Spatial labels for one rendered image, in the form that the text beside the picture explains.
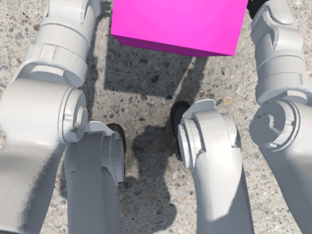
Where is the carton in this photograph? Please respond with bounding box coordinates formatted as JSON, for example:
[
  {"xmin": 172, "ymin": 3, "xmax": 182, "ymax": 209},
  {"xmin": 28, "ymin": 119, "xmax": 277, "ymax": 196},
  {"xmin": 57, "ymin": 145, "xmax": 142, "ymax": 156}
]
[{"xmin": 111, "ymin": 0, "xmax": 248, "ymax": 57}]

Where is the right robot upper arm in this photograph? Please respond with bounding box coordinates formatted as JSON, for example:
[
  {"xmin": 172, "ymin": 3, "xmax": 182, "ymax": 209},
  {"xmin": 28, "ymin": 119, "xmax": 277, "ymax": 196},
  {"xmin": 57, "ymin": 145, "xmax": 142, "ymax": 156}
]
[{"xmin": 249, "ymin": 99, "xmax": 312, "ymax": 234}]

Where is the robot right forearm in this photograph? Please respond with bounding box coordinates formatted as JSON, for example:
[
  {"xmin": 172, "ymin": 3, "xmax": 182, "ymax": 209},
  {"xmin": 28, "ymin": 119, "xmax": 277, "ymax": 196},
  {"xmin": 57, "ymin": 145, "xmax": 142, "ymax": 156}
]
[{"xmin": 251, "ymin": 0, "xmax": 312, "ymax": 107}]

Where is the robot left forearm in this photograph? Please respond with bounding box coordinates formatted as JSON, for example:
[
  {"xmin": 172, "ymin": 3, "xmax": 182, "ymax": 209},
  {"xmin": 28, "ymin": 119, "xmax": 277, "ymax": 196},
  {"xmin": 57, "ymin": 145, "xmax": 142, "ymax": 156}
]
[{"xmin": 0, "ymin": 0, "xmax": 101, "ymax": 128}]

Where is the right robot hand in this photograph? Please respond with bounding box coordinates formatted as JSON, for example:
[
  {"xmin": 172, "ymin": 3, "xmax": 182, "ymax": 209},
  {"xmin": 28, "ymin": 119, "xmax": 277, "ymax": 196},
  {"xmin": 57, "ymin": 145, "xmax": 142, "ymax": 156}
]
[{"xmin": 247, "ymin": 0, "xmax": 269, "ymax": 19}]

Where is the robot right shin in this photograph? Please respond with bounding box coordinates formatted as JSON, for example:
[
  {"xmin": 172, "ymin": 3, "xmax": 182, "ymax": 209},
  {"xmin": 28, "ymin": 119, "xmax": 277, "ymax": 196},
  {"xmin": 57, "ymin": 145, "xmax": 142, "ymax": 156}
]
[{"xmin": 180, "ymin": 99, "xmax": 241, "ymax": 151}]

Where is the left robot upper arm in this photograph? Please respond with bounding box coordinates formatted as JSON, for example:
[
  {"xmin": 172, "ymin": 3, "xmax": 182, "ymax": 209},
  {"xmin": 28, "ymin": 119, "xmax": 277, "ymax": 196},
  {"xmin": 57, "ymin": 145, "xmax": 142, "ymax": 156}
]
[{"xmin": 0, "ymin": 78, "xmax": 88, "ymax": 234}]

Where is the right robot foot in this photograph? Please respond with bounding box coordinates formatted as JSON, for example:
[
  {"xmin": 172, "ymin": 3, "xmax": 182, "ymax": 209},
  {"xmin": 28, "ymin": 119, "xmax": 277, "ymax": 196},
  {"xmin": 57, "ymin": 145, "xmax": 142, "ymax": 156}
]
[{"xmin": 171, "ymin": 101, "xmax": 190, "ymax": 159}]

